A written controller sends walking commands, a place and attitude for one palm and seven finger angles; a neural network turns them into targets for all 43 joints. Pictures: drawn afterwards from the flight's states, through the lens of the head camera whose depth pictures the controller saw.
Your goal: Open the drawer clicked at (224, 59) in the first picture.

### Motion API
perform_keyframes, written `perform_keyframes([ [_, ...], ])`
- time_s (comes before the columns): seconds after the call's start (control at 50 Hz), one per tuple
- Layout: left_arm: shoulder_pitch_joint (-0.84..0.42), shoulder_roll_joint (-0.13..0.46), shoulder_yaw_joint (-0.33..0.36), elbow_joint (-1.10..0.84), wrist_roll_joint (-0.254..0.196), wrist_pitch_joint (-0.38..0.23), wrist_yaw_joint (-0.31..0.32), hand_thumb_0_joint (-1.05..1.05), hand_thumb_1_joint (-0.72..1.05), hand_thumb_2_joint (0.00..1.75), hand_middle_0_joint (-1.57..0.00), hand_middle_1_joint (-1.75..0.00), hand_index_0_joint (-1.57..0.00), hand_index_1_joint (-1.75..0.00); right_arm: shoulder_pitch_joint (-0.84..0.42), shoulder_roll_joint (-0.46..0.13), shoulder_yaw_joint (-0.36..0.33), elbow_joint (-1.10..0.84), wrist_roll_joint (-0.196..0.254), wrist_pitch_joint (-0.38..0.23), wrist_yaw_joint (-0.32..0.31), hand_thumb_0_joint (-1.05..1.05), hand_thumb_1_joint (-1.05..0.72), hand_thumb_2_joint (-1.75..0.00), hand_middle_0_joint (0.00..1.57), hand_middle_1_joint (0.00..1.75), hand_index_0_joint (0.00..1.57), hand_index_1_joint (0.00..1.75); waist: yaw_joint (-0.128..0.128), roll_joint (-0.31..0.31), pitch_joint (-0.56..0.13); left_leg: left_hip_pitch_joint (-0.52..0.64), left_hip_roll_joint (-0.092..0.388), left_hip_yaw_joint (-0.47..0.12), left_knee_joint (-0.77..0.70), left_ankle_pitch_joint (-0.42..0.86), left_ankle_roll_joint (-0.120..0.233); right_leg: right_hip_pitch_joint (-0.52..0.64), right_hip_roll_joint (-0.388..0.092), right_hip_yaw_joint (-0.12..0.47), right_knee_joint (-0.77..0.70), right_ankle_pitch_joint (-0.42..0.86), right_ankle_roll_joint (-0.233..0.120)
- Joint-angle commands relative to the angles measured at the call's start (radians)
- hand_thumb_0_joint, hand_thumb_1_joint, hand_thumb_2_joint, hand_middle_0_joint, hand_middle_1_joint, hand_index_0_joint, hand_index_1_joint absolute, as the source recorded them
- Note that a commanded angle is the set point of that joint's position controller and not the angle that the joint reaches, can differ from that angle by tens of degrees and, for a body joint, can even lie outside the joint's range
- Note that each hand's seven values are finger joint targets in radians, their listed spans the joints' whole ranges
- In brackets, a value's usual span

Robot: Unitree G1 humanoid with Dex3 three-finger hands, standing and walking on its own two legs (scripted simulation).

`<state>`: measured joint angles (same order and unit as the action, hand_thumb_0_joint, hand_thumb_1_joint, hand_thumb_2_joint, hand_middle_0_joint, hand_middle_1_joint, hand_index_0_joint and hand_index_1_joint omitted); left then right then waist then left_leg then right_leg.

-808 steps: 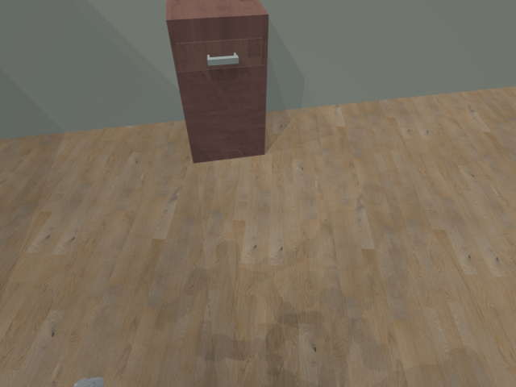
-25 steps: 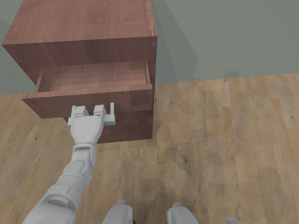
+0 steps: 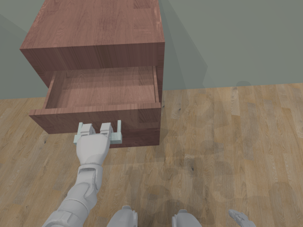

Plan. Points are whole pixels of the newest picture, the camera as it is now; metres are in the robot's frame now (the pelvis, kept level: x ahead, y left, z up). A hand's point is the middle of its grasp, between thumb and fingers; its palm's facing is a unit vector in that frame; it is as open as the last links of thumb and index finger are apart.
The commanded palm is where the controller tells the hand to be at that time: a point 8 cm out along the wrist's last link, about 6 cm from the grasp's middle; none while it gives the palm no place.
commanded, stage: pull the drawer open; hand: left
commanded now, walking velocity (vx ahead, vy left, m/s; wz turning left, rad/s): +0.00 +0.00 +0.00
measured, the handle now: (99, 132) +0.40 +0.18 -0.05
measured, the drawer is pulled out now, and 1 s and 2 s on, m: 0.18 0.30 0.30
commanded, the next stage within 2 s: open the thumb to release the handle in 1.30 s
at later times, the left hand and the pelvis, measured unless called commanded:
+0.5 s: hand (98, 169) +0.29 +0.17 -0.07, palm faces -0.03 -0.08 -1.00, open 6.2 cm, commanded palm +0.24 +0.17 -0.02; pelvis +0.01 -0.01 +0.00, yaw +0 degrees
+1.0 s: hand (96, 194) +0.22 +0.16 -0.07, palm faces -0.03 -0.11 -0.99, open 6.2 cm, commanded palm +0.18 +0.16 -0.02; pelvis +0.01 -0.01 -0.01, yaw +1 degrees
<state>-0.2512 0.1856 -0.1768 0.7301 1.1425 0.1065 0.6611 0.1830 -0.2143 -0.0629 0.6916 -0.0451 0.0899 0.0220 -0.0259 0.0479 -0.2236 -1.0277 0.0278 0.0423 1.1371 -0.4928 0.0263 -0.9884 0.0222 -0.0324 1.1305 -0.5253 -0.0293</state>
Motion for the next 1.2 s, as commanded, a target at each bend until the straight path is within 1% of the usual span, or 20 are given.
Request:
perform_keyframes([
  [0.0,-0.128,0.082,0.038,-0.179,-0.004,0.013,0.034,0.0,0.9,0.9,-0.4,-1.35,-0.4,-1.35,0.002,-0.12,-0.038,-0.116,-0.002,-0.031,-0.015,0.0,-0.9,-0.9,0.2,0.3,0.2,0.3,0.007,-0.073,-0.315,0.31,-0.042,-0.037,-0.12,0.281,0.008,0.148,0.027,0.001,-0.167,0.321,-0.02],
  [0.04,-0.079,0.075,0.035,-0.197,-0.005,0.017,0.032,0.0,0.9,0.9,-0.4,-1.35,-0.4,-1.35,-0.004,-0.12,-0.037,-0.126,-0.002,-0.032,-0.015,0.0,-0.9,-0.9,0.2,0.3,0.2,0.3,0.018,-0.068,-0.325,0.316,-0.044,-0.033,-0.121,0.295,0.008,0.16,0.025,0.0,-0.165,0.334,-0.021],
  [0.08,-0.085,0.055,0.008,-0.218,-0.005,0.018,0.027,0.0,0.9,0.9,-0.4,-1.35,-0.4,-1.35,-0.012,-0.119,-0.035,-0.131,-0.001,-0.032,-0.017,0.0,-0.9,-0.9,0.2,0.3,0.2,0.3,0.006,-0.063,-0.301,0.316,-0.043,-0.032,-0.12,0.282,0.009,0.147,0.024,0.001,-0.171,0.325,-0.02],
  [0.14,-0.04,0.061,0.012,-0.225,-0.006,0.025,0.025,0.0,0.9,0.9,-0.4,-1.35,-0.4,-1.35,-0.019,-0.117,-0.032,-0.135,0.0,-0.031,-0.019,0.0,-0.9,-0.9,0.2,0.3,0.2,0.3,0.011,-0.085,-0.297,0.304,-0.045,-0.03,-0.117,0.276,0.01,0.163,0.022,0.006,-0.174,0.333,-0.018],
  [0.22,0.075,0.08,0.033,-0.283,-0.009,0.028,0.017,0.0,0.9,0.9,-0.4,-1.35,-0.4,-1.35,-0.028,-0.116,-0.028,-0.155,-0.001,-0.029,-0.019,0.0,-0.9,-0.9,0.2,0.3,0.2,0.3,0.035,-0.079,-0.328,0.307,-0.05,-0.028,-0.114,0.32,0.008,0.213,0.021,0.013,-0.161,0.409,-0.023],
  [0.26,0.102,0.057,0.008,-0.297,-0.008,0.031,0.014,0.0,0.9,0.9,-0.4,-1.35,-0.4,-1.35,-0.036,-0.113,-0.027,-0.162,0.001,-0.026,-0.017,0.0,-0.9,-0.9,0.2,0.3,0.2,0.3,0.027,-0.082,-0.286,0.307,-0.049,-0.026,-0.116,0.306,0.008,0.195,0.021,0.01,-0.168,0.392,-0.021],
  [0.34,0.183,0.082,0.032,-0.356,-0.005,0.03,0.015,0.0,0.9,0.9,-0.4,-1.35,-0.4,-1.35,-0.051,-0.112,-0.023,-0.176,-0.001,-0.026,-0.018,0.0,-0.9,-0.9,0.2,0.3,0.2,0.3,0.042,-0.09,-0.309,0.31,-0.05,-0.024,-0.108,0.326,0.007,0.22,0.02,0.017,-0.157,0.434,-0.021],
  [0.36,0.207,0.057,0.006,-0.37,-0.009,0.03,0.013,0.0,0.9,0.9,-0.4,-1.35,-0.4,-1.35,-0.056,-0.11,-0.023,-0.184,-0.002,-0.028,-0.017,0.0,-0.9,-0.9,0.2,0.3,0.2,0.3,0.036,-0.084,-0.294,0.307,-0.052,-0.022,-0.106,0.319,0.009,0.219,0.018,0.018,-0.162,0.437,-0.02],
  [0.42,0.244,0.07,0.017,-0.403,-0.003,0.029,0.016,0.0,0.9,0.9,-0.4,-1.35,-0.4,-1.35,-0.068,-0.111,-0.021,-0.19,-0.003,-0.029,-0.016,0.0,-0.9,-0.9,0.2,0.3,0.2,0.3,0.039,-0.075,-0.276,0.305,-0.05,-0.025,-0.105,0.322,0.007,0.211,0.019,0.017,-0.157,0.44,-0.023],
  [0.58,0.378,0.048,-0.006,-0.489,0.001,0.024,0.019,0.0,0.9,0.9,-0.4,-1.35,-0.4,-1.35,-0.101,-0.104,-0.011,-0.219,-0.006,-0.031,-0.011,0.0,-0.9,-0.9,0.2,0.3,0.2,0.3,0.045,-0.086,-0.267,0.308,-0.052,-0.028,-0.093,0.313,0.007,0.2,0.017,0.017,-0.146,0.432,-0.022],
  [0.66,0.444,0.059,0.007,-0.521,0.008,0.014,0.022,0.0,0.9,0.9,-0.4,-1.35,-0.4,-1.35,-0.109,-0.1,-0.006,-0.234,-0.009,-0.035,-0.011,0.0,-0.9,-0.9,0.2,0.3,0.2,0.3,0.054,-0.085,-0.259,0.306,-0.051,-0.033,-0.088,0.309,0.004,0.188,0.018,0.015,-0.136,0.414,-0.024],
  [0.68,0.429,0.051,-0.01,-0.539,0.012,0.012,0.021,0.0,0.9,0.9,-0.4,-1.35,-0.4,-1.35,-0.118,-0.102,-0.004,-0.234,-0.01,-0.035,-0.011,0.0,-0.9,-0.9,0.2,0.3,0.2,0.3,0.045,-0.076,-0.258,0.311,-0.052,-0.032,-0.081,0.308,0.006,0.176,0.017,0.018,-0.136,0.417,-0.023],
  [0.72,0.483,0.065,0.009,-0.555,0.008,0.007,0.02,0.0,0.9,0.9,-0.4,-1.35,-0.4,-1.35,-0.117,-0.099,-0.003,-0.244,-0.012,-0.039,-0.01,0.0,-0.9,-0.9,0.2,0.3,0.2,0.3,0.053,-0.087,-0.252,0.302,-0.052,-0.035,-0.08,0.31,0.005,0.19,0.018,0.019,-0.134,0.426,-0.027],
  [0.8,0.538,0.055,-0.009,-0.591,0.012,-0.008,0.015,0.0,0.9,0.9,-0.4,-1.35,-0.4,-1.35,-0.13,-0.094,0.004,-0.261,-0.013,-0.043,-0.005,0.0,-0.9,-0.9,0.2,0.3,0.2,0.3,0.061,-0.069,-0.24,0.294,-0.055,-0.036,-0.076,0.285,0.005,0.175,0.017,0.016,-0.127,0.389,-0.028],
  [0.86,0.566,0.063,0.003,-0.604,0.017,-0.02,0.014,0.0,0.9,0.9,-0.4,-1.35,-0.4,-1.35,-0.134,-0.092,0.006,-0.267,-0.017,-0.047,-0.004,0.0,-0.9,-0.9,0.2,0.3,0.2,0.3,0.06,-0.094,-0.233,0.275,-0.054,-0.037,-0.063,0.274,0.006,0.169,0.015,0.022,-0.121,0.391,-0.026],
  [0.9,0.57,0.072,0.005,-0.621,0.022,-0.028,0.014,0.0,0.9,0.9,-0.4,-1.35,-0.4,-1.35,-0.141,-0.092,0.008,-0.27,-0.017,-0.048,-0.003,0.0,-0.9,-0.9,0.2,0.3,0.2,0.3,0.062,-0.074,-0.216,0.271,-0.055,-0.04,-0.063,0.249,0.004,0.146,0.016,0.022,-0.121,0.348,-0.028],
  [0.98,0.596,0.075,0.004,-0.653,0.024,-0.039,0.011,0.0,0.9,0.9,-0.4,-1.35,-0.4,-1.35,-0.149,-0.093,0.013,-0.282,-0.022,-0.052,-0.001,0.0,-0.9,-0.9,0.2,0.3,0.2,0.3,0.064,-0.084,-0.225,0.258,-0.056,-0.041,-0.049,0.228,0.005,0.127,0.014,0.025,-0.112,0.316,-0.028],
  [1.08,0.681,0.069,-0.005,-0.673,0.016,-0.048,-0.002,0.0,0.9,0.9,-0.4,-1.35,-0.4,-1.35,-0.155,-0.089,0.017,-0.304,-0.019,-0.056,0.003,0.0,-0.9,-0.9,0.2,0.3,0.2,0.3,0.076,-0.086,-0.211,0.242,-0.059,-0.039,-0.043,0.212,0.006,0.126,0.011,0.031,-0.112,0.3,-0.029],
  [1.12,0.745,0.071,-0.001,-0.697,0.008,-0.056,-0.01,0.0,0.9,0.9,-0.4,-1.35,-0.4,-1.35,-0.157,-0.087,0.02,-0.322,-0.018,-0.059,0.008,0.0,-0.9,-0.9,0.2,0.3,0.2,0.3,0.09,-0.064,-0.225,0.242,-0.058,-0.041,-0.044,0.228,0.005,0.141,0.014,0.032,-0.102,0.316,-0.036],
  [1.18,0.774,0.086,0.009,-0.713,0.0,-0.067,-0.019,0.0,0.9,0.9,-0.4,-1.35,-0.4,-1.35,-0.154,-0.086,0.023,-0.327,-0.02,-0.058,0.011,0.0,-0.9,-0.9,0.2,0.3,0.2,0.3,0.087,-0.095,-0.216,0.208,-0.06,-0.035,-0.026,0.219,0.005,0.149,0.008,0.047,-0.097,0.349,-0.029],
])
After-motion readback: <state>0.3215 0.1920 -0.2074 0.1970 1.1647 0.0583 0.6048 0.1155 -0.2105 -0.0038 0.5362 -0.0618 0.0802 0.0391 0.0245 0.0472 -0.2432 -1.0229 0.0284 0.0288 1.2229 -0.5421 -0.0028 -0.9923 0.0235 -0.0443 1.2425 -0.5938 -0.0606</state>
